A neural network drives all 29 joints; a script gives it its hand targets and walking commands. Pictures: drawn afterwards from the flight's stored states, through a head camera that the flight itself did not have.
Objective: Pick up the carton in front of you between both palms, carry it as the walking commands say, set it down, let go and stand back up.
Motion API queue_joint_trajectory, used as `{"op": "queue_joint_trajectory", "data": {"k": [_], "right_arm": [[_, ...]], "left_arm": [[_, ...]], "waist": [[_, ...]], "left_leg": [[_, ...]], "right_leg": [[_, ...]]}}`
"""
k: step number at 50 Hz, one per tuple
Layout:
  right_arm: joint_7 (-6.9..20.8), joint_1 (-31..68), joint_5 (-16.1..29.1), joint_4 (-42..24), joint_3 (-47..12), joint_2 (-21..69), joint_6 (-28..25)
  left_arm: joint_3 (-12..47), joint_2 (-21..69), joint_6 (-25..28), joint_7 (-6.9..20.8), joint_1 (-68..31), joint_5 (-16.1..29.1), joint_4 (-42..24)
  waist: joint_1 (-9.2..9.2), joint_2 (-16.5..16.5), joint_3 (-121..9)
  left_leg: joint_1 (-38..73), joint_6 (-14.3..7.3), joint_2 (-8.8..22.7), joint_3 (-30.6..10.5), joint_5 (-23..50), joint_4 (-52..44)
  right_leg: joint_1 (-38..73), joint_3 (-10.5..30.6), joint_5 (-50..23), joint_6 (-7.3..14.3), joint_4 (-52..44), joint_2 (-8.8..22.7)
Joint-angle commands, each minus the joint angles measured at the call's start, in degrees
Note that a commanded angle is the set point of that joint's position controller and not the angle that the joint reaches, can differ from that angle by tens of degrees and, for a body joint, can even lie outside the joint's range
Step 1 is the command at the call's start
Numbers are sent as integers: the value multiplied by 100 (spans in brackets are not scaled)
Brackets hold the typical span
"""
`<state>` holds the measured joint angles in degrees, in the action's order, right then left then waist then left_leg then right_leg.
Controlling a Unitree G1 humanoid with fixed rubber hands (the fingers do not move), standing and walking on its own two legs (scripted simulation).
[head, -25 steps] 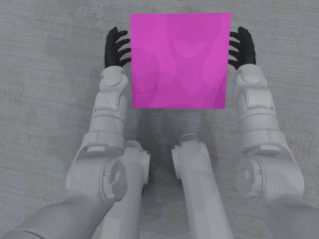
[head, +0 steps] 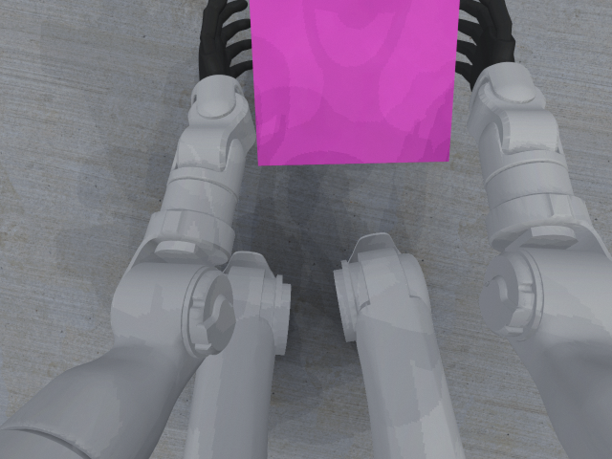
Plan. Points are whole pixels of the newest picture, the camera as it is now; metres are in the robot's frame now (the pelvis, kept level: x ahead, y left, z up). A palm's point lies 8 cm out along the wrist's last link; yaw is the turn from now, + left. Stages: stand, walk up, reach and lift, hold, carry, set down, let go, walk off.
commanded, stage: set down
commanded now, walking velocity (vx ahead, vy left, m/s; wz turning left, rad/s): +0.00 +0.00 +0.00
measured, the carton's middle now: (344, 84) +0.52 -0.09 -0.25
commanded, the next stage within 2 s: none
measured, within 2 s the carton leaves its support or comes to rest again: rests again in 0.44 s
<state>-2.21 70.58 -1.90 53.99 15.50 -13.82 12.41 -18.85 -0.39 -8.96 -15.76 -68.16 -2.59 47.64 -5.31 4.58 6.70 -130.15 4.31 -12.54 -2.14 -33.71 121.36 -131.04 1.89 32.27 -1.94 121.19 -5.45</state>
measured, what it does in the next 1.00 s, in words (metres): stands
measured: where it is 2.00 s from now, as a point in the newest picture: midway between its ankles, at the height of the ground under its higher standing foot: (311, 335)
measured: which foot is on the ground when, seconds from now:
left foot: down 0.00-1.00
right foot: down 0.00-1.00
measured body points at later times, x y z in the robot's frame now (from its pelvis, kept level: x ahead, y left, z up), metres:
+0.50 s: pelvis +0.00 +0.00 -0.01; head +0.33 -0.05 +0.29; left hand +0.54 +0.05 -0.16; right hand +0.50 -0.25 -0.16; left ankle +0.10 +0.11 -0.35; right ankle +0.11 -0.12 -0.35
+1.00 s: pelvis +0.00 +0.00 -0.02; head +0.35 -0.04 +0.27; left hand +0.54 +0.06 -0.18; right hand +0.50 -0.25 -0.19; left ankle +0.10 +0.11 -0.35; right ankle +0.11 -0.11 -0.35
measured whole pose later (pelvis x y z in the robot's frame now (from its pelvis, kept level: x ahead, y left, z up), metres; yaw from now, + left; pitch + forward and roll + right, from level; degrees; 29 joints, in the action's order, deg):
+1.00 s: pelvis +0.00 +0.00 -0.02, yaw +0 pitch +39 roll +1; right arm 4.1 74.5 -5.7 67.3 20.3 -18.2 1.8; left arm -18.1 -6.1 -2.2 -5.3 -74.8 -6.6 62.0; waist -4.9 4.5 11.6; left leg -129.9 2.8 -10.3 0.1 -35.4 125.5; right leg -131.0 1.2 33.9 -0.6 125.5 -2.9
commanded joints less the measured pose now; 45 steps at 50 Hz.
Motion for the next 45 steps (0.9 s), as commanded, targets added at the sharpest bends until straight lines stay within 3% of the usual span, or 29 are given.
{"op": "queue_joint_trajectory", "data": {"k": [1,4,10,15,21,37,42,45], "right_arm": [[1586,2519,80,-193,-1299,4384,-354],[1578,2786,63,-287,-1377,4366,-405],[1609,2736,-90,11,-1195,3965,-361],[1566,2685,-241,332,-946,3690,-362],[1542,2516,-371,653,-700,3451,-379],[1452,1646,-402,1189,-521,2873,-568],[1352,1444,-474,1388,-320,2143,-685],[1015,904,-501,1608,83,650,-893]], "left_arm": [[2077,5004,29,1605,-2939,101,368],[1900,4869,98,1609,-2961,96,513],[1361,4334,65,1658,-2741,-255,1067],[1107,4016,59,1751,-2825,-305,1267],[828,3688,63,1848,-2644,-463,1560],[860,3127,255,1887,-1818,-503,1831],[844,2440,313,1797,-1638,-553,1884],[628,965,444,1487,-1233,-516,1865]], "waist": [[-748,163,-5572],[-633,-29,-5593],[-400,44,-4759],[-437,44,-4375],[-342,39,-4028],[-311,46,-3605],[-328,57,-3355],[-360,6,-3329]], "left_leg": [[2470,-190,-98,460,1571,-787],[2364,-246,-139,503,1630,-721],[1956,-314,-97,554,1062,-740],[1727,-332,-53,575,750,-699],[1551,-362,1,571,684,-668],[1357,-326,74,439,1171,-509],[1541,-282,158,358,914,-509],[1835,-198,285,352,839,-500]], "right_leg": [[2871,-432,-2189,218,-973,-25],[2947,-390,-2275,214,-919,-8],[2657,-257,-1669,243,-982,8],[2525,-200,-1323,295,-1015,13],[2375,-127,-1216,329,-1014,31],[2205,40,-1839,368,-827,111],[1988,-10,-1382,347,-810,184],[2003,-36,-1190,287,-792,296]]}}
